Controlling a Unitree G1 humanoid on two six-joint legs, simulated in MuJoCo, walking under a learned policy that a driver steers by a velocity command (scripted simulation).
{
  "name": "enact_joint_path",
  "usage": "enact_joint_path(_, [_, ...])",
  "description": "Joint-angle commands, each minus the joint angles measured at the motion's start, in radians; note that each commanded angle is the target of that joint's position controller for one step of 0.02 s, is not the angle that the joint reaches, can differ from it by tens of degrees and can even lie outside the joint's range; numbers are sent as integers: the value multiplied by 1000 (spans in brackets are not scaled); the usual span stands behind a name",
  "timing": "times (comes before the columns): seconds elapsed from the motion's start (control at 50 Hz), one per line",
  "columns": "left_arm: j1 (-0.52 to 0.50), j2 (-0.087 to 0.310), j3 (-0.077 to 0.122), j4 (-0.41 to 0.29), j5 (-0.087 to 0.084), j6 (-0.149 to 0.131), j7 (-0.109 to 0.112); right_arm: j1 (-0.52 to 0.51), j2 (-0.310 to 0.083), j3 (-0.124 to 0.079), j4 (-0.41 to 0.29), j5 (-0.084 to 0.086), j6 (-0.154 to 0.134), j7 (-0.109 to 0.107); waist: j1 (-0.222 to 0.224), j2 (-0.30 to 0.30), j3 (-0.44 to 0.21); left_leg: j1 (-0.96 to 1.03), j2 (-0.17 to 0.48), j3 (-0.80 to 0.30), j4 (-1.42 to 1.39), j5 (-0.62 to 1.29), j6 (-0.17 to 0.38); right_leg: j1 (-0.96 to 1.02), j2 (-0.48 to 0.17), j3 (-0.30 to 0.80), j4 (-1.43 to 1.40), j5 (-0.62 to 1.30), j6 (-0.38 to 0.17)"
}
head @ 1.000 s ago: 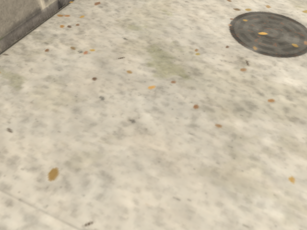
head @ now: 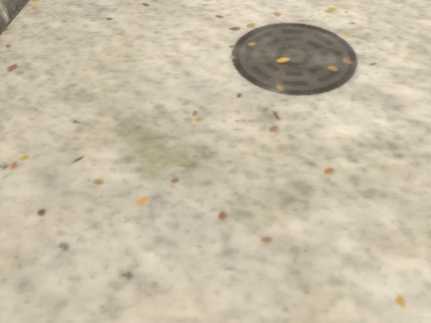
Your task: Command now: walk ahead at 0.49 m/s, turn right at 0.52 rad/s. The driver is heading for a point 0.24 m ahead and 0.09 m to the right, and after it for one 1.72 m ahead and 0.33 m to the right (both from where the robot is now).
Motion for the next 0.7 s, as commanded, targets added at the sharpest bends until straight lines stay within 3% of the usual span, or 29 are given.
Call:
enact_joint_path(0.02, [-100, 18, -9, -93, 2, -14, -23, -48, -168, -37, -61, 10, -3, -9, -6, 40, 92, -63, 308, -68, -120, 185, 146, 5, -10, -39, -115, 51, -12])
enact_joint_path(0.1, [-159, 37, -6, -153, -1, -12, -43, -10, -198, -49, -38, 31, 30, -4, -11, 61, 94, 81, 338, -25, -18, 355, 119, 3, 26, -101, -198, -92, -62])
enact_joint_path(0.14, [-82, 77, 16, -157, -1, -6, -44, -34, -227, -56, -45, 39, 44, -7, 49, 104, 14, 103, 332, 7, 156, 734, 93, 152, 101, -165, -200, -193, -104])
enact_joint_path(0.16, [51, 117, 42, -129, -5, -5, -40, -56, -229, -55, -50, 44, 53, -8, 131, 101, -60, 65, 305, 37, 345, 854, 69, 331, 156, -192, -240, -181, -135])
enact_joint_path(0.18, [233, 190, 82, -79, -8, 2, -25, -49, -204, -42, -58, 37, 53, -12, 214, 65, -159, -94, 263, 51, 602, 759, 26, 625, 180, -148, -277, -138, -176])
enact_joint_path(0.2, [291, 323, 114, -66, -14, 7, -5, 11, -83, -4, -113, -4, 36, -7, 159, -185, -232, -539, 126, 40, 992, 60, -49, 973, -79, 335, -330, -250, -326])
enact_joint_path(0.22, [281, 303, 95, -112, -4, -14, -13, -11, -71, 14, -131, 6, -7, 3, 149, -162, -401, -722, -9, -227, 1174, -384, -58, 1104, -223, 801, -522, -391, -446])
enact_joint_path(0.24, [263, 217, 68, -105, 6, -30, -23, -139, -152, -8, -159, 51, -31, 14, 191, -65, -305, -828, 47, -302, 1196, -306, -31, 1061, -205, 692, -574, -357, -378])
enact_joint_path(0.26, [220, 186, 59, -103, 5, -40, -23, -168, -145, -3, -172, 57, -46, 15, 161, -47, -194, -838, 90, -292, 1128, -216, -8, 931, -166, 546, -565, -280, -341])
enact_joint_path(0.28, [146, 153, 50, -114, 3, -42, -20, -162, -141, -4, -156, 33, -51, 6, 113, 14, -127, -781, 132, -293, 1036, -147, -7, 787, -120, 430, -562, -178, -305])
enact_joint_path(0.3, [92, 117, 37, -132, 11, -43, -15, -146, -152, -13, -145, 16, -43, 1, 74, 3, -94, -704, 159, -297, 964, -99, -12, 677, -83, 348, -579, -78, -286])
enact_joint_path(0.32, [68, 108, 32, -148, 20, -43, -11, -131, -153, -16, -141, 12, -29, 5, 52, -16, -85, -649, 165, -299, 934, -71, -20, 612, -65, 321, -601, -27, -285])
enact_joint_path(0.38, [90, 139, 41, -146, 9, -50, 6, -145, -114, -9, -149, -3, -2, 4, 40, 2, -62, -623, 146, -272, 803, 3, -71, 519, -34, 239, -630, 100, -294])
enact_joint_path(0.48, [154, 160, 49, -126, 2, -39, 29, -333, -73, 13, -201, 7, -6, 14, 106, -49, -7, -565, 75, -260, 416, 292, -100, 451, 32, 175, -625, -42, -227])
enact_joint_path(0.54, [195, 155, 49, -102, -3, -37, 31, -377, -91, 12, -215, 20, -17, 29, 128, -64, -4, -519, 62, -272, 327, 352, -87, 487, -2, 214, -598, -104, -212])
enact_joint_path(0.58, [213, 139, 45, -85, -2, -35, 34, -371, -114, 6, -214, 18, -26, 38, 123, -71, -2, -516, 71, -289, 289, 324, -62, 559, -38, 252, -552, -108, -201])
enact_joint_path(0.62, [209, 140, 47, -77, 4, -29, 36, -335, -133, -2, -206, 16, -33, 42, 102, -95, 3, -490, 70, -278, 278, 231, -29, 611, -67, 281, -504, -43, -188])
enact_joint_path(0.64, [199, 137, 46, -77, 6, -24, 35, -285, -144, -10, -192, 14, -36, 40, 73, -102, -11, -427, 57, -253, 256, 195, -8, 622, -56, 278, -454, 36, -174])
enact_joint_path(0.66, [196, 114, 36, -81, 10, -21, 32, -189, -171, -26, -164, 8, -39, 35, 27, -87, -70, -290, 50, -237, 234, 187, 22, 618, -3, 246, -328, 152, -151])
enact_joint_path(0.68, [205, 74, 17, -97, 22, -19, 30, -47, -214, -36, -147, -6, -42, 30, -31, -4, -213, -44, 180, -374, 263, 169, 80, 513, 59, 189, -70, 45, -118])
enact_joint_path(0.7, [369, -4, -5, -101, -2, -32, 27, 66, -308, -63, -106, -9, -30, 33, 23, 318, -338, 310, 392, -831, 184, -28, 258, 140, 219, 82, 297, -396, -30])
Keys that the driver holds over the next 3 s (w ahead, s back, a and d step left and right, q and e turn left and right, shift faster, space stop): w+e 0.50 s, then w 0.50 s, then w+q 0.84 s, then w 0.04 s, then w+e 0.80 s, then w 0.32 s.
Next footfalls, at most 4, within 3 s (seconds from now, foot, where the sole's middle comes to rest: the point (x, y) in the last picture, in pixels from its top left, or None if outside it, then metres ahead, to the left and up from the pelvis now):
0.18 right None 0.27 -0.15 -0.78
0.66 left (226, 293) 0.60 -0.02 -0.78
1.20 right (318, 239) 0.78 -0.36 -0.78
1.70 left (248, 172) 1.10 -0.15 -0.78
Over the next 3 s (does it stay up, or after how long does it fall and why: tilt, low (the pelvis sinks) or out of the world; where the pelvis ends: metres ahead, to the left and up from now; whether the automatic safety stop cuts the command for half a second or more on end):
stays up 1.67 -0.29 0.00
